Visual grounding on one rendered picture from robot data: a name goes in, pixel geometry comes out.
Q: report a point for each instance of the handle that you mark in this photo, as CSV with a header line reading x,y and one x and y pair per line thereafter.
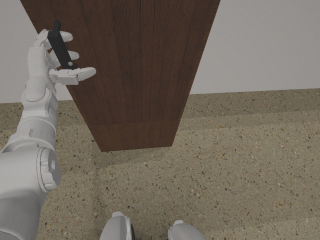
x,y
56,41

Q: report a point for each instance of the robot left upper arm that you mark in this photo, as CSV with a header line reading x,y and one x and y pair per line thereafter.
x,y
26,178

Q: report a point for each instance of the robot left hand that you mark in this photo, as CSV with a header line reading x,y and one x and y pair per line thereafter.
x,y
40,62

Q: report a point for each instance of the left robot forearm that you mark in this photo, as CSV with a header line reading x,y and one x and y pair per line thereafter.
x,y
38,124

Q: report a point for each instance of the cupboard door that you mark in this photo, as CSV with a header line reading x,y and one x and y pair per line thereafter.
x,y
144,53

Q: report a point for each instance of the robot left thigh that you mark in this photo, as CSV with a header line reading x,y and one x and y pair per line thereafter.
x,y
117,228

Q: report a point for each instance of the robot left shin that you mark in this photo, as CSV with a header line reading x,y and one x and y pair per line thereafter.
x,y
117,213

